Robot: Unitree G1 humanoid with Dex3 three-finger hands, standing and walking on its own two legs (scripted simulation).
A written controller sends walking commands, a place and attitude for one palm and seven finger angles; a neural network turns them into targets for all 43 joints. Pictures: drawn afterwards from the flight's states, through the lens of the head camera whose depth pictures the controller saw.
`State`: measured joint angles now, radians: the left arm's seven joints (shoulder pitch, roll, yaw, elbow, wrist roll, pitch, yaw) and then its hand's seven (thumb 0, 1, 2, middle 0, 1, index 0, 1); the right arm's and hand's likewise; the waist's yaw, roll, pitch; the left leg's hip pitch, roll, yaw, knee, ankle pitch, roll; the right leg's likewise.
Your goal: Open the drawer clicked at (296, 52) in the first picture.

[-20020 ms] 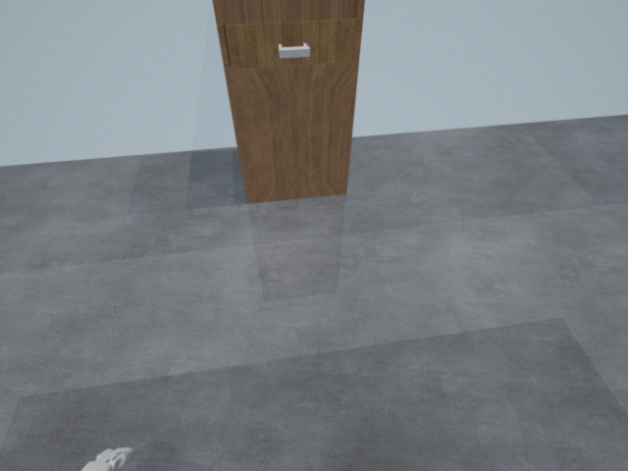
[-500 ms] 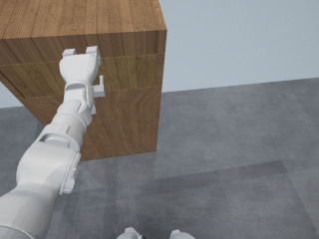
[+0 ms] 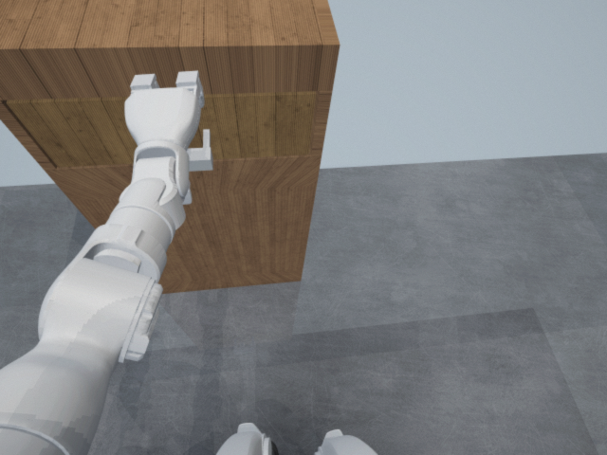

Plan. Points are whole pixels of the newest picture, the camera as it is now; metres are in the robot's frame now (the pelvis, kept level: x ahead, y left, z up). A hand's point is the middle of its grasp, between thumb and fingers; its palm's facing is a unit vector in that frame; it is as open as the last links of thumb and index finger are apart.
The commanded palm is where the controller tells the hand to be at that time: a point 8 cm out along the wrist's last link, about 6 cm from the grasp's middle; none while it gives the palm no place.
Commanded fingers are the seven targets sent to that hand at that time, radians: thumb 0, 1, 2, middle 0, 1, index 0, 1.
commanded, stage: move the hooked fingers above the handle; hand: left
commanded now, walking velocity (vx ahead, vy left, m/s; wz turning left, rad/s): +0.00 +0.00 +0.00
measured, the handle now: (178, 148) +0.58 +0.14 +0.00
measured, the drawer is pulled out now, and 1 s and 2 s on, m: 0.00 0.00 0.00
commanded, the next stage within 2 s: none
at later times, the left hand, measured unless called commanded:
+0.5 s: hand (164, 162) +0.52 +0.15 +0.03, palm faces -0.06 -0.06 -1.00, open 13.9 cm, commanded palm +0.52 +0.14 +0.11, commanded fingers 0.00 -0.50 0.30 -0.30 -1.20 -0.30 -1.20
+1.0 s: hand (182, 157) +0.52 +0.12 +0.04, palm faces -0.12 -0.09 -0.99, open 13.8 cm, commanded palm +0.52 +0.13 +0.11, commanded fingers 0.00 -0.50 0.30 -0.30 -1.20 -0.30 -1.20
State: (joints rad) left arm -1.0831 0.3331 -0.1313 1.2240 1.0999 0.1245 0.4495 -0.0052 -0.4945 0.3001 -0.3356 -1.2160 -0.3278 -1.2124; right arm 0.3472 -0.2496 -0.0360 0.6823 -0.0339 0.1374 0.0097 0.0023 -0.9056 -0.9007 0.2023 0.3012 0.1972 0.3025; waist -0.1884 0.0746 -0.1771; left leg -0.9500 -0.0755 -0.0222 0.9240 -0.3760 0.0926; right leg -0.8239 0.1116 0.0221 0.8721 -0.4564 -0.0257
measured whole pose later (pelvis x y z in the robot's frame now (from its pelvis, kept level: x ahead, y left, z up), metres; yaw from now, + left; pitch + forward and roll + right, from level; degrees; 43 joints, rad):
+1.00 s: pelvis +0.01 -0.01 +0.01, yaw +0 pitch +22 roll -3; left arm -1.00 0.38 -0.13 1.16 1.05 0.01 0.24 0.00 -0.49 0.30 -0.32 -1.20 -0.32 -1.21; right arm 0.38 -0.23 -0.02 0.64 -0.01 0.15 -0.02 0.00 -0.90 -0.90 0.20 0.30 0.20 0.30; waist -0.19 0.06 -0.17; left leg -0.89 -0.06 -0.02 0.88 -0.37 0.08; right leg -0.76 0.12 0.03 0.82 -0.44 -0.04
